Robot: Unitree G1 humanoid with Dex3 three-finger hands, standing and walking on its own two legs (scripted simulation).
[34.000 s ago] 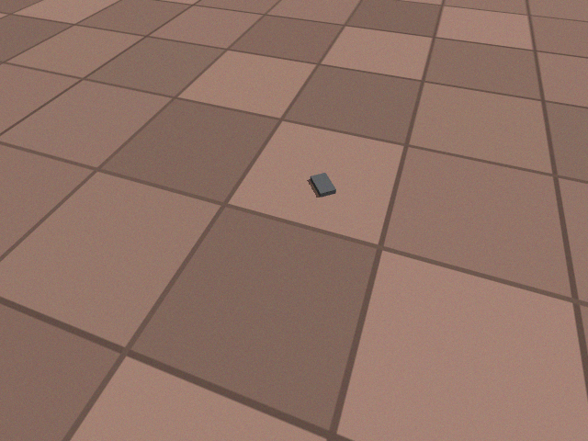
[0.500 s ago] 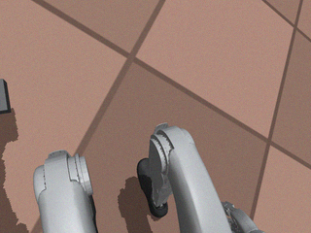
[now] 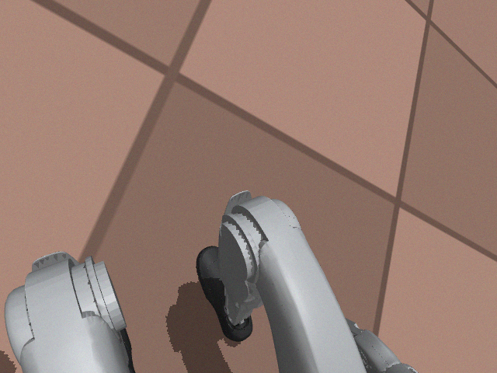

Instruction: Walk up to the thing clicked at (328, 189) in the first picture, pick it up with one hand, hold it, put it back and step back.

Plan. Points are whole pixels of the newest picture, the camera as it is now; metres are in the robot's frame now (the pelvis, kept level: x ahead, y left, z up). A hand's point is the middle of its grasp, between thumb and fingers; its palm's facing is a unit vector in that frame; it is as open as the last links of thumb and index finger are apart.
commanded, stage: rest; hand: left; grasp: from above
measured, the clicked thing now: out of the picture +0.47 +0.35 -0.26
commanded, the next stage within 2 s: open in 0.88 s
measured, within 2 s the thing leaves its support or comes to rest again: rests again in 0.62 s
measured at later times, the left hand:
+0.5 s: hand out of the picture +0.46 +0.33 -0.25, palm faces -0.47 -0.12 -0.87, open 10.6 cm
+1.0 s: hand out of the picture +0.46 +0.32 -0.26, palm faces -0.46 -0.13 -0.88, open 10.6 cm
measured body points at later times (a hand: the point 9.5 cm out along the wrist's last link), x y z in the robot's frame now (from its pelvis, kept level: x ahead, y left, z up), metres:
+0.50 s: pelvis +0.00 +0.00 +0.00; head +0.27 +0.14 +0.32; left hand +0.48 +0.33 -0.20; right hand +0.04 -0.26 -0.05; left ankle +0.06 +0.11 -0.27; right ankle +0.11 -0.11 -0.27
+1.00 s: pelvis +0.00 +0.00 +0.00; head +0.29 +0.13 +0.31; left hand +0.48 +0.33 -0.21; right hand +0.05 -0.25 -0.05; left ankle +0.06 +0.11 -0.27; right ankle +0.11 -0.11 -0.27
